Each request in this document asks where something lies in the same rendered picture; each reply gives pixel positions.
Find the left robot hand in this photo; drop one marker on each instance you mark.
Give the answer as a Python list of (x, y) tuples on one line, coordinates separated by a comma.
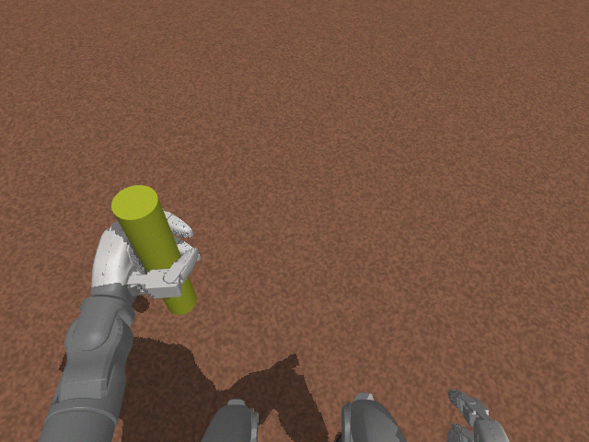
[(118, 271)]

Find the can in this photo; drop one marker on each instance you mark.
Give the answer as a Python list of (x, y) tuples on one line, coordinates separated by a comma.
[(141, 216)]

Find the right robot hand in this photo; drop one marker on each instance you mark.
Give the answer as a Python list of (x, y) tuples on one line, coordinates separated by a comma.
[(477, 415)]

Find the left robot arm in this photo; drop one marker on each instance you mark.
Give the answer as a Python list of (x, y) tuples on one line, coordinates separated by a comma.
[(87, 402)]

